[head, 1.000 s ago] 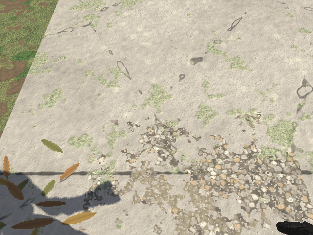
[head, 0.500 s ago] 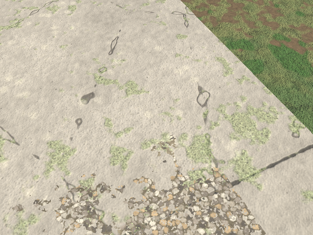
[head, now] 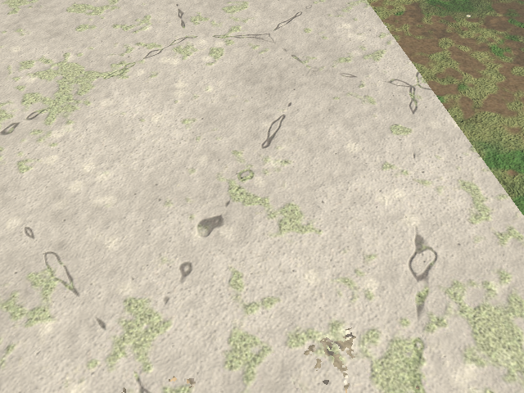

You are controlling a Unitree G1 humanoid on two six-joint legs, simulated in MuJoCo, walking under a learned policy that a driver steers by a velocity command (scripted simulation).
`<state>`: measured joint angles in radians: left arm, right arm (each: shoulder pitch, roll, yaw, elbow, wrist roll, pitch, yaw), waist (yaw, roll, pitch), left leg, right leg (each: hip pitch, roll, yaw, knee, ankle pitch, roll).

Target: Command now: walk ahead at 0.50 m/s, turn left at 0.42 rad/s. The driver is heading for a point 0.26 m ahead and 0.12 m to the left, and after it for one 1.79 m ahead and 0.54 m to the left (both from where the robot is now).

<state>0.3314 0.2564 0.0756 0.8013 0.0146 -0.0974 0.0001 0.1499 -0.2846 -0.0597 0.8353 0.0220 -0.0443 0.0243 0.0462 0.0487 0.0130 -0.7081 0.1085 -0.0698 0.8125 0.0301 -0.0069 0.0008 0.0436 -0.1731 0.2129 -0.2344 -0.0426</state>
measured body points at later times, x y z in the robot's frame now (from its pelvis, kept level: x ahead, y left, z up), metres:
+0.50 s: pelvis +0.20 +0.05 -0.01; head +0.25 +0.09 +0.44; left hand +0.30 +0.37 -0.11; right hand +0.41 -0.19 -0.10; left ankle +0.23 +0.14 -0.74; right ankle +0.33 -0.10 -0.68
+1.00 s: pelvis +0.26 +0.04 -0.01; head +0.29 +0.05 +0.44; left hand +0.23 +0.34 -0.11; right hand +0.54 -0.10 -0.11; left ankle +0.19 +0.15 -0.73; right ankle +0.34 -0.07 -0.74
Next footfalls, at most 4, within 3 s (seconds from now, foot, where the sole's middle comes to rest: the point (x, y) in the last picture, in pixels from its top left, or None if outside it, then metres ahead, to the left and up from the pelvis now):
0.18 left None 0.27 0.14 -0.78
0.68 right None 0.38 -0.05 -0.78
1.04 left None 0.22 0.17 -0.78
2.64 left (151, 347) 0.60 0.37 -0.78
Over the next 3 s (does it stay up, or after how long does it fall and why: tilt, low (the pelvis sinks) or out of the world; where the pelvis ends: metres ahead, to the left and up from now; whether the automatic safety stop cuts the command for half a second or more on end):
stays up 0.66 0.29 0.00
